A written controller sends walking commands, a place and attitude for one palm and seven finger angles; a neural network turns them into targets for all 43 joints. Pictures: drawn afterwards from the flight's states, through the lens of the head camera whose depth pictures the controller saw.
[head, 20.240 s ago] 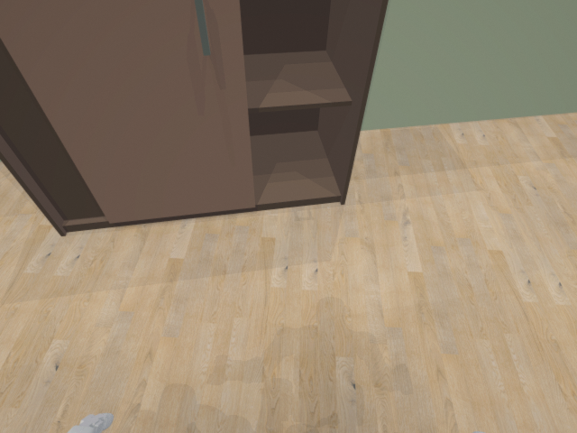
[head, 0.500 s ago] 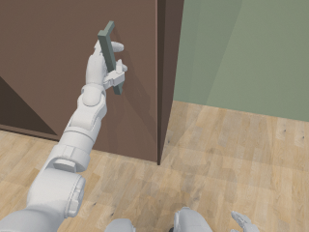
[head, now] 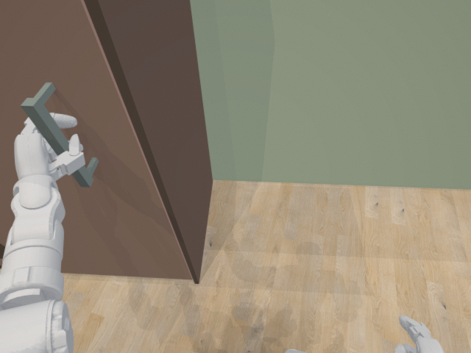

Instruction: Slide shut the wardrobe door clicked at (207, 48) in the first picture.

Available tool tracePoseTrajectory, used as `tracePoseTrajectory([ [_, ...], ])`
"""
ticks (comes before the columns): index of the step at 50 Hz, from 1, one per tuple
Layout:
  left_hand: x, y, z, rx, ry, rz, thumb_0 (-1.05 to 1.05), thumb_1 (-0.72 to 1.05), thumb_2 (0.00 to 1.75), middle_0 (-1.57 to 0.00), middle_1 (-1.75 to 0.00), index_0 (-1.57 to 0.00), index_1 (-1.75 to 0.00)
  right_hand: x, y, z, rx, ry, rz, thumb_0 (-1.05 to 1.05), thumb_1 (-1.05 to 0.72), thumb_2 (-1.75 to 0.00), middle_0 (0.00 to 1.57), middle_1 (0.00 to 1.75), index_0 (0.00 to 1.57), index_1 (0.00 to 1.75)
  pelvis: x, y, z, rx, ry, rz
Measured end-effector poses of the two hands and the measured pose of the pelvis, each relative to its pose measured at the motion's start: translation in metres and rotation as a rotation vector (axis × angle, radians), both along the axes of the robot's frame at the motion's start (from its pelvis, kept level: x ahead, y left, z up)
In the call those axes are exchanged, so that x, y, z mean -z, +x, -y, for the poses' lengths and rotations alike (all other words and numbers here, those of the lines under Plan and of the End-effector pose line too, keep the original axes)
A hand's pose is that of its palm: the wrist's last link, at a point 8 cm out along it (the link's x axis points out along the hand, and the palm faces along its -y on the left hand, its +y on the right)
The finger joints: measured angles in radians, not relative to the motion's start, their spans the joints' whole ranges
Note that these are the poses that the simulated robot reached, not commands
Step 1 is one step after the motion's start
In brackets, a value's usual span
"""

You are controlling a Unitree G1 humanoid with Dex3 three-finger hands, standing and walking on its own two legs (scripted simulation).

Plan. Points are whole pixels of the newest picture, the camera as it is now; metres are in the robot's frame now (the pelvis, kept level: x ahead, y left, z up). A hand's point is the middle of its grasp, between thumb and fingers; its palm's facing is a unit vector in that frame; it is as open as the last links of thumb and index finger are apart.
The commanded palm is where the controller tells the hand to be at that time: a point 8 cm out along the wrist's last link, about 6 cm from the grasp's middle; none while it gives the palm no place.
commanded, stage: stop walking and hold the door there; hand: left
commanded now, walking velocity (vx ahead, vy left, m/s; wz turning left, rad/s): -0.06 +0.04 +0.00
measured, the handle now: (68, 140) +0.43 +0.33 +0.12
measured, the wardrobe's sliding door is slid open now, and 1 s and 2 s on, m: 0.00 0.02 0.02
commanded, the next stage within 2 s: none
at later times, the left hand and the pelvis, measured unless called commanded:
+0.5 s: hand (73, 154) +0.39 +0.31 +0.12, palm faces +0.47 -0.83 -0.30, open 5.5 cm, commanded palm +0.35 +0.35 +0.12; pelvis +0.02 -0.01 +0.01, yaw -4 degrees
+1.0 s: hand (66, 154) +0.39 +0.32 +0.11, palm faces +0.44 -0.85 -0.29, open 5.4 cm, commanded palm +0.35 +0.36 +0.12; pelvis +0.01 +0.02 +0.00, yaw -2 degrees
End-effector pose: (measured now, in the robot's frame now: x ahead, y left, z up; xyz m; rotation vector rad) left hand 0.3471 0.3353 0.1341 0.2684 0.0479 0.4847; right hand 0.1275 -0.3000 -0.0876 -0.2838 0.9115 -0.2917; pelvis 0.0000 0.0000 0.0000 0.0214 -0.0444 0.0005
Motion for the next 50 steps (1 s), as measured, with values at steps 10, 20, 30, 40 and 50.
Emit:
tracePoseTrajectory([
  [10, 0.0, 0.001, 0.0, -0.027, 0.034, -0.01, -0.08, 0.64, 0.82, -0.46, -1.4, -0.39, -1.4, 0.011, -0.022, -0.009, 0.042, 0.055, -0.028, 0.01, -0.9, -0.9, 0.2, 0.3, 0.2, 0.3, -0.002, 0.011, 0.012, 0.03, -0.018, -0.016],
  [20, 0.001, 0.003, -0.004, -0.011, 0.042, 0.001, -0.08, 0.65, 0.82, -0.46, -1.4, -0.44, -1.4, 0.01, -0.029, -0.028, 0.052, 0.078, -0.04, 0.01, -0.9, -0.9, 0.2, 0.3, 0.21, 0.3, -0.006, 0.018, 0.007, 0.057, -0.018, -0.02],
  [30, 0.002, 0.003, -0.007, -0.016, 0.04, 0.007, -0.07, 0.65, 0.82, -0.46, -1.4, -0.45, -1.4, 0.001, -0.008, -0.024, 0.037, 0.063, 0.01, 0.01, -0.9, -0.9, 0.21, 0.3, 0.21, 0.3, -0.008, 0.023, 0.009, 0.073, -0.022, -0.03],
  [40, 0.002, 0.003, -0.01, -0.015, 0.046, 0.012, -0.08, 0.64, 0.83, -0.46, -1.4, -0.45, -1.4, -0.007, 0.005, -0.015, 0.038, 0.033, 0.034, 0.01, -0.9, -0.9, 0.2, 0.3, 0.21, 0.3, -0.008, 0.026, 0.009, 0.075, -0.024, -0.04],
  [50, 0.005, 0.004, -0.021, 0.028, 0.044, 0.028, -0.1, 0.64, 0.81, -0.46, -1.4, -0.45, -1.4, -0.002, -0.002, -0.025, 0.043, 0.003, -0.011, 0.01, -0.9, -0.9, 0.2, 0.3, 0.21, 0.3, -0.003, 0.012, -0.016, 0.027, -0.031, -0.05],
])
